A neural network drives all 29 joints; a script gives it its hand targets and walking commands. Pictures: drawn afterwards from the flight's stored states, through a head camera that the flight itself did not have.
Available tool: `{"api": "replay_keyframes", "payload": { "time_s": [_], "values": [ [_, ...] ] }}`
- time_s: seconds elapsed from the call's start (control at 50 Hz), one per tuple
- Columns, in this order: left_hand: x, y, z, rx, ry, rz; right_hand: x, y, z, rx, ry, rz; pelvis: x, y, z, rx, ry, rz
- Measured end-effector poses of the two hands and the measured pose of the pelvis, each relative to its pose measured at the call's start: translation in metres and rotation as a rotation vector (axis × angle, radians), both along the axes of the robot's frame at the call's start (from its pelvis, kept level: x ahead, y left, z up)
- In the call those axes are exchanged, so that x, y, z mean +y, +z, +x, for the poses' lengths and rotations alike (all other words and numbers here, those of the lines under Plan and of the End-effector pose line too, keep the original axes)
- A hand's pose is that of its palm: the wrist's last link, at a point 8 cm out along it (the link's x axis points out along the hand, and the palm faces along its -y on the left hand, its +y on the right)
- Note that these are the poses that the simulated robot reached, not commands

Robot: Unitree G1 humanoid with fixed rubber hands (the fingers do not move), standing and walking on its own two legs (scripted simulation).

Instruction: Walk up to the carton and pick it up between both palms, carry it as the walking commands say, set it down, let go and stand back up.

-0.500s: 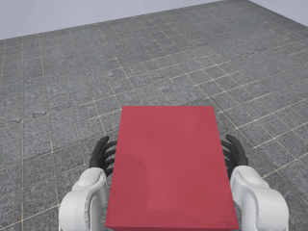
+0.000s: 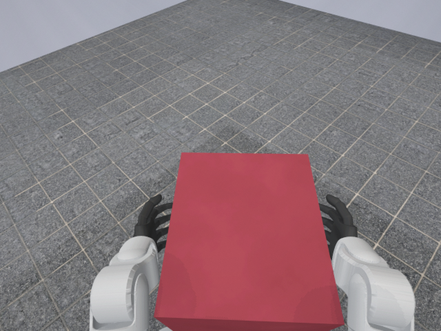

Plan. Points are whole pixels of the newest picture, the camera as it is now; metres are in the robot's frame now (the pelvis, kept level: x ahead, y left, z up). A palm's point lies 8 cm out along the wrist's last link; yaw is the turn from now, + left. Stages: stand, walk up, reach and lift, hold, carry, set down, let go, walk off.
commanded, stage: carry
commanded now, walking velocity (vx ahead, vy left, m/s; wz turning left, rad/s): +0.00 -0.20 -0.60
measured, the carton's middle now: (242, 252) +0.25 -0.02 +0.01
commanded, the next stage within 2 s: none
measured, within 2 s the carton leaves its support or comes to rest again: neither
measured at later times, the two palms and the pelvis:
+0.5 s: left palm (288, 258) +0.20 -0.07 +0.11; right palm out of the picture +0.11 -0.36 +0.12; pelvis -0.08 -0.15 +0.02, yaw -18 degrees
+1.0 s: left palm out of the picture +0.08 -0.27 +0.10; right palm out of the picture -0.09 -0.53 +0.12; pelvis -0.20 -0.28 +0.02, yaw -34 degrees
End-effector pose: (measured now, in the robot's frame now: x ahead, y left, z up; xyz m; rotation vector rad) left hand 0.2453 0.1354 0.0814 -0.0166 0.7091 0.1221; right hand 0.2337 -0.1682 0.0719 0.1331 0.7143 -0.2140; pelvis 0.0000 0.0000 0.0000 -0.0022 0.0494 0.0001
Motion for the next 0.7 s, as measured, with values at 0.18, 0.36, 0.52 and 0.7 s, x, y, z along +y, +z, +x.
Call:
{"api": "replay_keyframes", "payload": {
  "time_s": [0.18, 0.36, 0.52, 0.7],
  "values": [
    [-0.054, 0.001, -0.022, -0.054, -0.029, -0.074, -0.054, 0.020, -0.033, -0.055, -0.041, -0.060, -0.049, 0.003, -0.022, 0.012, -0.088, -0.012],
    [-0.119, 0.026, -0.037, -0.062, -0.129, -0.120, -0.114, 0.051, -0.084, -0.063, -0.137, -0.112, -0.095, 0.023, -0.046, -0.012, -0.200, -0.058],
    [-0.225, 0.029, -0.049, -0.078, -0.268, -0.084, -0.209, 0.041, -0.136, -0.077, -0.267, -0.087, -0.161, 0.013, -0.081, -0.003, -0.329, -0.067],
    [-0.335, -0.004, -0.097, 0.008, -0.419, 0.001, -0.305, -0.004, -0.220, 0.006, -0.425, 0.006, -0.223, 0.001, -0.130, -0.006, -0.427, 0.009]
  ]
}}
